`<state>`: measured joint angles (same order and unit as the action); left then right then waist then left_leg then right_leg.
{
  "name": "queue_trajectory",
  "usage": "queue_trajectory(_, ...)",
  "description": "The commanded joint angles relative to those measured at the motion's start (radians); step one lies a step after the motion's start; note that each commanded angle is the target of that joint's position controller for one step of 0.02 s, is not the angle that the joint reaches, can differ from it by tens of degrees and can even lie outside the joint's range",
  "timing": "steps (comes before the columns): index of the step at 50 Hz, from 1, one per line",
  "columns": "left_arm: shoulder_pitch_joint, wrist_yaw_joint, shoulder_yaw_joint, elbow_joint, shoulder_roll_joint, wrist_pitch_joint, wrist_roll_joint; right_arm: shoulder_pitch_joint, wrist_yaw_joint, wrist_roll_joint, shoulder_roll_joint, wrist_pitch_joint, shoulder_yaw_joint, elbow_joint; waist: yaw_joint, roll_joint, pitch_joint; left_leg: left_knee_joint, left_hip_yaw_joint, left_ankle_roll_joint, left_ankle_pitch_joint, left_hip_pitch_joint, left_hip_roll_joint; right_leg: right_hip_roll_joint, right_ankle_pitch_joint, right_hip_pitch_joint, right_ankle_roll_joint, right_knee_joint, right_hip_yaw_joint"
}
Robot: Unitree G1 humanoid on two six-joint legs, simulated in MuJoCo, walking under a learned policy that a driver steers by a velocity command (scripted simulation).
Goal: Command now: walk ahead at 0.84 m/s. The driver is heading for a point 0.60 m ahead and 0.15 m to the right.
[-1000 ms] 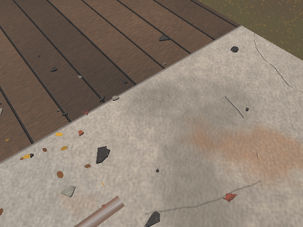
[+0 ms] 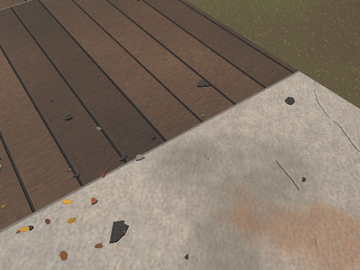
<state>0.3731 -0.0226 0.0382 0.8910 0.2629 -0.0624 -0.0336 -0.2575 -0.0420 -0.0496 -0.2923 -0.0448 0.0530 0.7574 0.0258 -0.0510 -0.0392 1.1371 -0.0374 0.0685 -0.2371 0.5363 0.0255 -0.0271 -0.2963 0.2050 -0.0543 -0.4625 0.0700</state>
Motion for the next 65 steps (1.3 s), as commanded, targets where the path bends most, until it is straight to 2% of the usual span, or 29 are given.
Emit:
queue_trajectory(1,0.011,0.003,0.022,-0.036,0.117,-0.034,0.013,0.074,-0.022,-0.002,-0.062,0.007,0.005,-0.085,-0.018,0.143,0.133,0.003,0.001,-0.038,0.13,0.287,0.083,0.235,-0.283,-0.076,-0.105,0.405,-0.36)
queue_trajectory(11,0.177,0.017,0.013,0.054,0.113,-0.052,0.024,0.415,-0.026,0.016,-0.019,0.001,-0.035,-0.179,0.046,0.108,0.211,-0.503,0.152,0.01,0.271,0.204,0.026,0.228,0.428,-0.297,-0.121,0.496,-0.106)
queue_trajectory(14,0.172,0.029,0.02,0.073,0.166,-0.045,0.011,0.342,-0.004,0.011,-0.047,-0.004,-0.028,-0.159,-0.02,0.172,0.104,-0.545,0.208,0.065,0.132,-0.026,-0.085,0.253,1.154,-0.384,-0.098,0.271,-0.041)
queue_trajectory(15,0.165,0.037,0.027,0.08,0.194,-0.034,0.0,0.212,0.008,0.012,-0.081,-0.005,-0.014,-0.123,-0.088,0.201,0.023,-0.535,0.198,0.085,0.062,-0.164,-0.118,0.266,1.319,-0.394,-0.088,0.099,-0.033)
queue_trajectory(16,0.136,0.043,0.032,0.079,0.211,-0.022,-0.003,-0.019,0.025,0.016,-0.116,-0.011,0.005,-0.052,-0.194,0.199,-0.087,-0.569,0.166,0.105,0.033,-0.424,-0.124,0.259,1.302,-0.305,-0.077,-0.16,-0.034)
queue_trajectory(17,0.109,0.041,0.022,0.053,0.168,-0.022,-0.002,-0.231,0.044,0.0,-0.181,-0.014,0.029,0.004,-0.276,0.138,-0.206,-0.571,-0.014,0.127,-0.137,-0.743,0.035,0.214,0.978,-0.06,-0.076,-0.486,-0.038)
queue_trajectory(18,0.198,0.015,-0.015,0.001,-0.016,-0.031,0.035,-0.254,0.05,-0.036,-0.27,-0.023,0.056,0.013,-0.155,-0.162,-0.332,-0.691,-0.551,0.194,-0.601,-1.032,0.361,0.03,0.005,0.364,-0.056,-0.871,-0.074)
queue_trajectory(19,0.127,0.016,0.011,-0.001,0.094,-0.04,0.047,-0.212,0.037,-0.009,-0.223,-0.023,0.051,0.009,-0.174,-0.102,-0.346,-0.899,-0.824,0.181,-0.745,-0.954,0.389,-0.003,-0.102,0.46,-0.09,-0.981,-0.191)
queue_trajectory(20,0.007,0.019,0.023,-0.036,0.122,-0.037,0.049,-0.106,0.037,-0.009,-0.164,-0.029,0.04,0.02,-0.132,-0.035,-0.121,-0.901,-0.604,0.142,-0.596,-0.784,0.348,0.067,0.016,0.528,-0.095,-0.974,-0.173)
queue_trajectory(22,-0.015,0.005,0.012,-0.026,0.076,-0.024,0.034,-0.038,0.035,-0.004,-0.082,-0.05,0.023,0.04,-0.067,0.054,0.025,-0.952,-0.332,0.097,-0.28,-0.511,0.284,0.135,0.092,0.445,-0.086,-0.879,-0.161)
queue_trajectory(24,0.014,-0.015,0.006,-0.027,0.031,0.013,0.012,-0.048,0.035,0.01,-0.025,-0.066,0.004,0.078,-0.01,0.001,0.076,-1.001,-0.16,0.055,-0.179,-0.383,0.241,0.168,0.099,0.393,-0.063,-0.844,-0.16)
queue_trajectory(27,-0.116,-0.032,0.002,-0.087,0.009,0.046,0.011,-0.072,0.029,0.035,-0.021,-0.087,0.003,0.114,0.004,0.003,0.159,-1.051,0.059,-0.002,0.025,-0.351,0.191,0.187,0.185,0.506,-0.042,-0.801,-0.114)
queue_trajectory(31,-0.262,-0.042,-0.028,-0.146,-0.031,0.016,0.008,-0.091,0.03,0.035,-0.001,-0.108,-0.019,0.144,0.01,0.034,0.239,-0.994,0.285,-0.007,0.761,-0.25,0.089,0.08,0.393,0.356,-0.024,-0.366,0.04)
queue_trajectory(33,-0.268,-0.05,-0.035,-0.127,-0.035,-0.001,0.005,-0.153,0.046,0.05,-0.053,-0.113,-0.016,0.171,-0.005,0.034,0.201,-0.971,0.276,0.003,0.864,-0.318,0.111,0.005,0.525,0.221,-0.029,-0.189,0.108)
queue_trajectory(34,-0.291,-0.047,-0.016,-0.163,0.005,-0.025,0.065,-0.164,0.079,0.076,-0.179,-0.096,0.011,0.152,-0.008,-0.029,0.108,-0.889,0.233,-0.018,1.04,-0.418,0.134,-0.031,0.476,0.177,-0.024,-0.195,0.06)
queue_trajectory(37,-0.055,-0.039,0.04,-0.106,0.148,-0.024,0.048,-0.083,0.107,0.055,-0.206,-0.043,0.022,0.133,0.144,-0.072,-0.053,-0.552,0.205,-0.059,1.133,-0.586,0.154,-0.067,0.489,-0.024,-0.066,-0.081,-0.003)
queue_trajectory(38,0.066,-0.022,0.051,-0.07,0.166,-0.016,0.035,-0.023,0.099,0.061,-0.182,-0.033,0.018,0.116,0.218,-0.046,-0.076,-0.31,0.221,-0.077,0.973,-0.543,0.107,-0.018,0.651,-0.149,-0.095,0.061,-0.064)
queue_trajectory(39,0.076,-0.004,0.053,-0.045,0.242,-0.011,0.004,-0.152,0.075,0.013,-0.017,-0.037,-0.022,0.094,0.09,0.319,-0.159,0.15,0.199,-0.11,-0.286,-0.179,-0.052,0.193,1.285,-0.518,-0.173,-0.169,-0.25)
queue_trajectory(40,0.07,-0.005,0.033,-0.074,0.2,-0.025,-0.034,-0.356,0.049,0.069,0.032,-0.055,-0.052,0.145,0.046,0.27,-0.447,0.441,-0.118,-0.109,-0.491,0.01,-0.129,0.422,1.414,-0.754,-0.41,-0.202,-0.641)
queue_trajectory(41,0.03,-0.009,0.039,-0.101,0.17,-0.02,-0.015,-0.247,0.041,0.1,-0.083,-0.066,-0.024,0.141,0.107,0.114,-0.45,0.433,-0.196,-0.094,-0.413,0.004,-0.099,0.405,1.262,-0.637,-0.413,-0.078,-0.609)
queue_trajectory(43,-0.169,-0.009,0.02,-0.122,0.116,-0.019,0.045,-0.077,0.06,0.084,-0.107,-0.053,-0.008,0.089,0.008,-0.044,-0.127,0.242,-0.084,-0.093,-0.298,0.029,-0.003,0.32,0.893,-0.264,-0.314,0.065,-0.46)
queue_trajectory(44,-0.203,-0.005,0.011,-0.12,0.092,-0.023,0.039,-0.066,0.07,0.07,-0.102,-0.035,-0.002,0.092,-0.025,-0.047,-0.059,0.192,-0.074,-0.106,-0.249,-0.04,0.018,0.294,0.907,-0.114,-0.294,0.106,-0.408)
queue_trajectory(47,-0.226,-0.012,0.007,-0.099,0.086,-0.029,0.012,-0.093,0.082,0.061,-0.046,0.004,-0.004,0.097,-0.071,0.035,-0.032,0.018,-0.056,-0.138,-0.195,-0.176,0.055,0.23,0.914,0.087,-0.265,0.169,-0.272)
queue_trajectory(51,-0.238,0.009,0.014,-0.07,0.11,-0.011,0.012,-0.01,0.097,0.053,-0.031,0.019,-0.01,0.084,-0.059,0.105,-0.105,-0.275,-0.023,-0.153,-0.034,-0.219,0.056,0.169,0.923,0.056,-0.208,0.144,-0.157)
queue_trajectory(57,-0.247,0.021,0.004,-0.034,0.097,0.024,0.016,0.117,0.095,0.057,-0.064,0.033,0.002,0.081,-0.028,0.145,-0.048,-0.538,-0.015,-0.126,0.067,-0.283,0.042,0.179,0.39,0.069,-0.165,0.15,-0.21)
queue_trajectory(59,-0.22,0.022,-0.005,-0.016,0.073,0.026,0.029,0.114,0.087,0.035,-0.072,0.023,0.004,0.091,-0.045,0.117,-0.022,-0.722,-0.023,-0.088,0.228,-0.372,0.047,0.137,0.226,0.094,-0.094,0.104,-0.214)
queue_trajectory(61,-0.089,0.02,-0.003,0.009,0.064,0.019,0.014,0.142,0.089,0.035,-0.165,0.026,0.022,0.094,0.05,-0.07,-0.034,-0.686,-0.113,-0.007,0.403,-0.438,0.152,0.021,-0.015,0.147,-0.017,0.044,-0.142)
queue_trajectory(63,-0.18,0.03,-0.005,0.005,0.07,0.035,0.018,0.161,0.074,0.041,-0.069,0.026,0.007,0.109,0.007,-0.051,-0.008,-0.728,-0.091,-0.019,0.103,-0.303,0.093,0.01,0.034,0.045,0.013,0.043,-0.103)
queue_trajectory(65,-0.21,0.04,-0.001,0.007,0.081,0.053,0.022,0.163,0.069,0.037,-0.069,0.017,0.003,0.123,-0.004,-0.02,0.014,-0.719,-0.061,-0.047,0.146,-0.296,0.062,0.024,0.1,0.041,0.005,0.033,-0.116)
